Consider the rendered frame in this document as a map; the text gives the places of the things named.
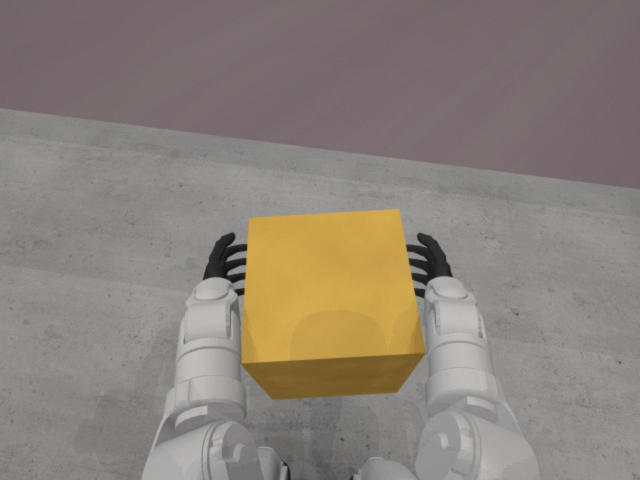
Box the robot right forearm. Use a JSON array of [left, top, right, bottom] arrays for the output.
[[423, 276, 540, 480]]

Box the robot right upper arm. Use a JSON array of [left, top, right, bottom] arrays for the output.
[[415, 409, 539, 480]]

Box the left robot thigh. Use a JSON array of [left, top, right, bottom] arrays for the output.
[[257, 449, 288, 480]]

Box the robot left upper arm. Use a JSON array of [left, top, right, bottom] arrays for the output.
[[142, 420, 264, 480]]

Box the carton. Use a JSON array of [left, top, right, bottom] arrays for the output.
[[241, 209, 426, 400]]

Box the right robot hand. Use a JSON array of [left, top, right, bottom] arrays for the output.
[[406, 233, 453, 298]]

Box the left robot hand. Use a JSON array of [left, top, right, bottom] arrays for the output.
[[203, 232, 247, 296]]

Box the robot left forearm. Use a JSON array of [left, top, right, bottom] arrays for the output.
[[141, 277, 247, 480]]

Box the robot right shin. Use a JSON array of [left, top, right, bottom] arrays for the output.
[[363, 457, 384, 467]]

